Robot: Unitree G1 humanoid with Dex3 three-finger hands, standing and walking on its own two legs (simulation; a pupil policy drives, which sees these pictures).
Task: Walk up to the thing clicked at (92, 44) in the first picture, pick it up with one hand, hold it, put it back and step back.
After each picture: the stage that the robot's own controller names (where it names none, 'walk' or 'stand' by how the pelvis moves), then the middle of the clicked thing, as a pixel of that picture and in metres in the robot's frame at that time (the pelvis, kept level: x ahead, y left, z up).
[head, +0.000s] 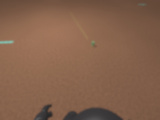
stand; (92, 43) +1.62 -0.01 -0.72
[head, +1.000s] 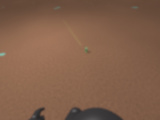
walk; (86, 50) +1.48 +0.23 -0.70
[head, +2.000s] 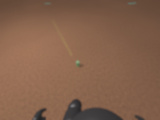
walk; (77, 63) +0.94 +0.31 -0.71
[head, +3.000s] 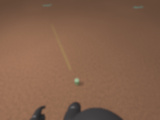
walk; (76, 81) +0.58 +0.23 -0.71
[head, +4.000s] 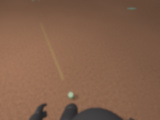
stand; (70, 95) +0.34 +0.20 -0.70
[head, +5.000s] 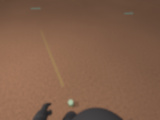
stand; (70, 103) +0.29 +0.20 -0.72
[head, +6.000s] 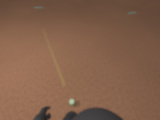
stand; (72, 102) +0.30 +0.19 -0.73
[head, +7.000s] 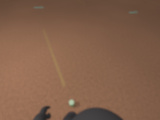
stand; (71, 103) +0.28 +0.20 -0.73
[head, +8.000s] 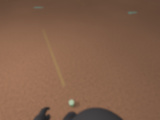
stand; (71, 103) +0.28 +0.20 -0.73
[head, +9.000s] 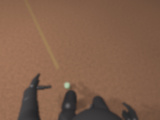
go down; (67, 85) +0.31 +0.21 -0.60
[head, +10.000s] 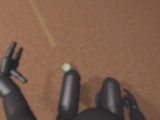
go down; (66, 68) +0.36 +0.24 -0.32
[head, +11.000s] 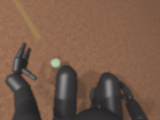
close in; (56, 64) +0.35 +0.27 -0.26
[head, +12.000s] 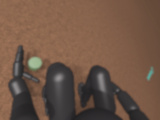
close in; (34, 64) +0.33 +0.28 -0.21
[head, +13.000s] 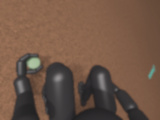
close; (33, 64) +0.33 +0.28 -0.21
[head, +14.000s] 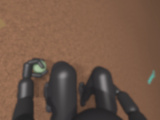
lift; (39, 67) +0.29 +0.27 -0.21
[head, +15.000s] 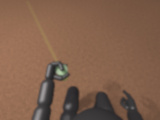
lift; (62, 73) +0.31 +0.19 +0.00
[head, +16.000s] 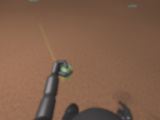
hold; (66, 72) +0.33 +0.18 +0.01
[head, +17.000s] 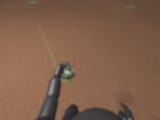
hold; (69, 74) +0.33 +0.16 -0.01
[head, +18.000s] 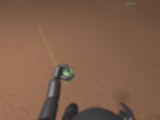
crouch; (68, 76) +0.32 +0.17 -0.02
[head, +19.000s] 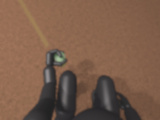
lower; (60, 59) +0.39 +0.22 -0.11
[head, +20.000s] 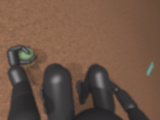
lower; (27, 57) +0.37 +0.31 -0.22
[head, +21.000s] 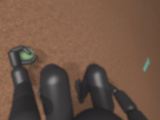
lower; (28, 57) +0.37 +0.29 -0.22
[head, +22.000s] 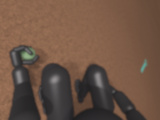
lower; (29, 56) +0.37 +0.29 -0.22
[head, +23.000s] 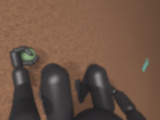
lower; (29, 57) +0.36 +0.29 -0.22
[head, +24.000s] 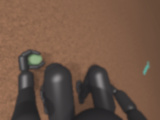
open; (34, 60) +0.35 +0.27 -0.22
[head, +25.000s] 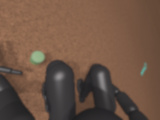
rise; (36, 58) +0.35 +0.26 -0.22
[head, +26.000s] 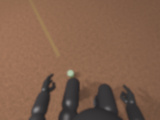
walk; (70, 74) +0.37 +0.21 -0.47
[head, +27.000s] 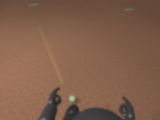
stand; (72, 99) +0.32 +0.18 -0.66
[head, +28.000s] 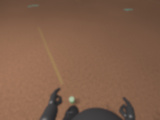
stand; (71, 100) +0.32 +0.19 -0.67
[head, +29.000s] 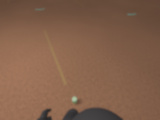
stand; (74, 100) +0.34 +0.17 -0.71
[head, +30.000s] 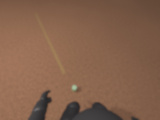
walk; (74, 88) +0.37 +0.14 -0.70
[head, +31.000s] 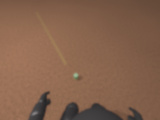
walk; (75, 76) +0.55 +0.17 -0.71
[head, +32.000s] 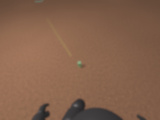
walk; (79, 64) +0.87 +0.27 -0.70
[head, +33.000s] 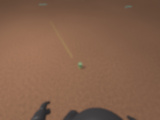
stand; (80, 65) +0.93 +0.21 -0.72
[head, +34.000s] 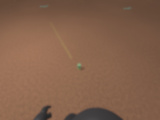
stand; (79, 66) +0.93 +0.22 -0.73
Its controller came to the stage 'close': yes
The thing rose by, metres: 0.69
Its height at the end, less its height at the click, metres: +0.00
